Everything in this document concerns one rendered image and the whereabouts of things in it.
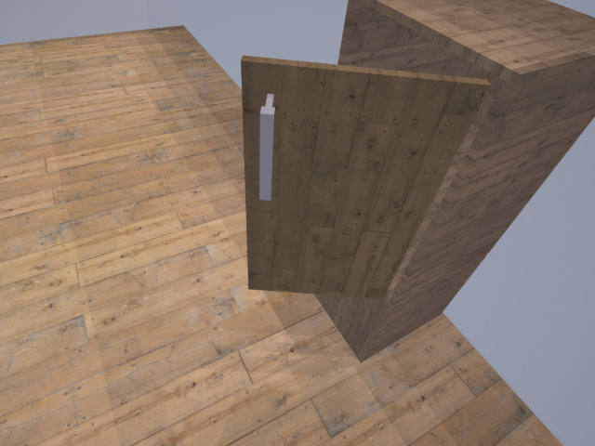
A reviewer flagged cupboard door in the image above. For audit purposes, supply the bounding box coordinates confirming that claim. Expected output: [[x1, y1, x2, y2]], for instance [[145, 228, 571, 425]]
[[241, 56, 491, 299]]

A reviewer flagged handle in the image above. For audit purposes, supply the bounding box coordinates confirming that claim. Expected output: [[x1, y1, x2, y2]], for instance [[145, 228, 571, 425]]
[[259, 94, 275, 201]]

